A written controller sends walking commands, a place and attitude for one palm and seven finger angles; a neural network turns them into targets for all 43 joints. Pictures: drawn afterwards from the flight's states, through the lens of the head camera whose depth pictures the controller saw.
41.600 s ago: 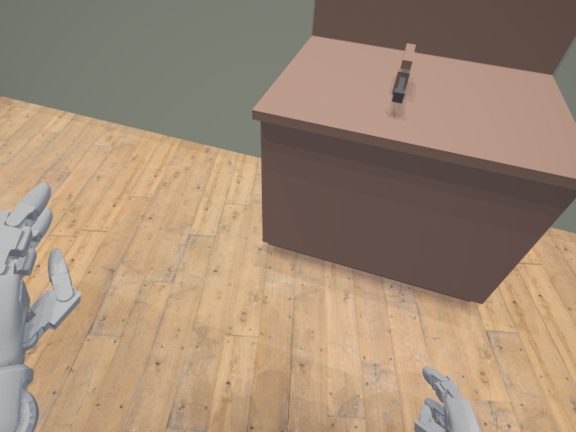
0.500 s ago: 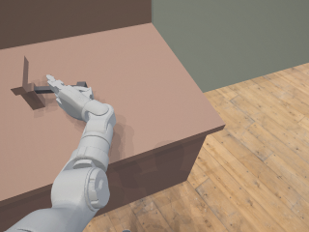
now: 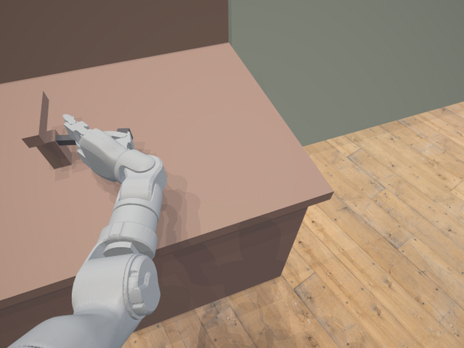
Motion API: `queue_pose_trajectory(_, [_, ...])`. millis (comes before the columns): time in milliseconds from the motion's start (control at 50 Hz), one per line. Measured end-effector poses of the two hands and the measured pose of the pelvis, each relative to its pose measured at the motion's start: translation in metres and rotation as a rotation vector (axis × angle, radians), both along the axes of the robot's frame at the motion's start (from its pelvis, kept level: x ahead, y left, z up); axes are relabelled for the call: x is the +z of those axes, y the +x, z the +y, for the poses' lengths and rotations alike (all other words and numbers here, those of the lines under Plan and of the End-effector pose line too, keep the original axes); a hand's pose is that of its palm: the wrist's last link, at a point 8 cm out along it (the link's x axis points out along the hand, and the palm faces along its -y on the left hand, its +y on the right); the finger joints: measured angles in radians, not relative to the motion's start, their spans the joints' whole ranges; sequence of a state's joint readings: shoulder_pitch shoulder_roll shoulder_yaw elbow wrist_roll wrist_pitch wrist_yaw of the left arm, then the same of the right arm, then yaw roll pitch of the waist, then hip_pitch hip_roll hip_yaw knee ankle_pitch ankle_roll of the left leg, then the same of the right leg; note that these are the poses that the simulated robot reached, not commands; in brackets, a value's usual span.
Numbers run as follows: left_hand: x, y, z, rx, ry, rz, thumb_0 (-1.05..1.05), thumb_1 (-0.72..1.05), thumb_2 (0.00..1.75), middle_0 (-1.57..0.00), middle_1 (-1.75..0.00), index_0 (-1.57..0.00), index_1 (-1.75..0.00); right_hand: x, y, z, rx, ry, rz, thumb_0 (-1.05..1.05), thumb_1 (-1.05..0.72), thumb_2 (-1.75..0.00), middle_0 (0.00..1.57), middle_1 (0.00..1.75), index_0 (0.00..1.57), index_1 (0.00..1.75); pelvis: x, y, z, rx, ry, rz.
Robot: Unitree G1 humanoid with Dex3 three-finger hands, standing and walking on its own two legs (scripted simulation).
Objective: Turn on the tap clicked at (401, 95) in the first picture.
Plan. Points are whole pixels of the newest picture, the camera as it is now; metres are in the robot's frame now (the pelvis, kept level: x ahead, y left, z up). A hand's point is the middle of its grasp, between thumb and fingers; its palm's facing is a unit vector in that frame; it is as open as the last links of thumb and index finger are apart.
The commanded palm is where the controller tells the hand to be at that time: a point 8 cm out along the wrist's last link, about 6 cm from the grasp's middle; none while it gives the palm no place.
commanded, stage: lift the hand up off the lever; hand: left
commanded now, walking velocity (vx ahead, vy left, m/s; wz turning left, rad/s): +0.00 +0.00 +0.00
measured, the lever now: (124, 138) +0.52 +0.20 +0.06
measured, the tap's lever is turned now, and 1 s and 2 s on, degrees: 73 73 73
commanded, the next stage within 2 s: draw the hand back beside the body in 0.94 s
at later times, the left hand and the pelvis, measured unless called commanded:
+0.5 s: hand (117, 133) +0.45 +0.18 +0.14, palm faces +0.80 -0.59 -0.10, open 7.8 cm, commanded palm +0.40 +0.18 +0.14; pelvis +0.00 +0.00 +0.01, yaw +0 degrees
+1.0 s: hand (123, 135) +0.44 +0.16 +0.14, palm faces +0.78 -0.61 -0.12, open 7.8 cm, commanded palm +0.40 +0.18 +0.14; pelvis -0.01 +0.00 +0.01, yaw +0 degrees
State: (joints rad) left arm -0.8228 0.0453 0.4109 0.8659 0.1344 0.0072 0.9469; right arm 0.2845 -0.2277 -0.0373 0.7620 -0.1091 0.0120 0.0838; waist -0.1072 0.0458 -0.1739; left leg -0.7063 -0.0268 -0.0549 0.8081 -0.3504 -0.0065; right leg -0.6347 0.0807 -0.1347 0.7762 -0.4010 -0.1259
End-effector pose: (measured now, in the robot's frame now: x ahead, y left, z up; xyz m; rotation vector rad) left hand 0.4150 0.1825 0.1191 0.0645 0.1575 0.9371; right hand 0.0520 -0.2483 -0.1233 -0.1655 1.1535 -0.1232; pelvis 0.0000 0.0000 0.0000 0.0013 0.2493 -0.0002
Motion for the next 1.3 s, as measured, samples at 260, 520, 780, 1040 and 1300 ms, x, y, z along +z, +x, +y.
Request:
queue_pose_trajectory(260, [0.011, -0.006, -0.003, -0.001, -0.008, -0.005, 0.02, 0.89, 0.9, -0.15, -0.16, -0.16, -0.15, 0.004, 0.01, 0.0, -0.002, 0.005, -0.036, 0.01, -0.91, -0.9, 0.2, 0.3, 0.2, 0.3, 0.004, 0.0, -0.002, -0.004, 0.005, -0.021])
queue_pose_trajectory(520, [0.026, -0.016, 0.008, -0.007, 0.013, -0.03, 0.02, 0.9, 0.9, -0.15, -0.16, -0.15, -0.15, 0.009, 0.017, 0.001, 0.012, -0.001, -0.063, 0.01, -0.91, -0.9, 0.2, 0.3, 0.2, 0.3, 0.007, -0.003, 0.0, 0.003, 0.003, -0.048])
queue_pose_trajectory(780, [0.034, -0.022, -0.004, -0.02, 0.001, -0.021, 0.02, 0.9, 0.9, -0.15, -0.16, -0.15, -0.15, 0.012, 0.027, 0.009, 0.02, 0.008, -0.106, 0.01, -0.91, -0.9, 0.2, 0.3, 0.2, 0.3, 0.009, -0.007, 0.005, -0.001, 0.002, -0.067])
queue_pose_trajectory(1040, [0.032, -0.026, -0.005, -0.016, -0.007, 0.006, 0.02, 0.9, 0.9, -0.15, -0.16, -0.16, -0.15, 0.012, 0.023, 0.013, 0.029, 0.013, -0.097, 0.01, -0.91, -0.9, 0.2, 0.3, 0.2, 0.3, 0.01, -0.011, 0.004, 0.001, 0.002, -0.071])
queue_pose_trajectory(1300, [0.043, -0.047, 0.004, -0.561, 0.045, -0.096, 0.02, 0.89, 0.9, -0.16, -0.17, -0.16, -0.16, 0.038, 0.019, -0.003, -0.128, -0.024, -0.178, 0.01, -0.91, -0.9, 0.2, 0.3, 0.2, 0.3, 0.026, -0.004, 0.002, -0.077, 0.013, -0.186])
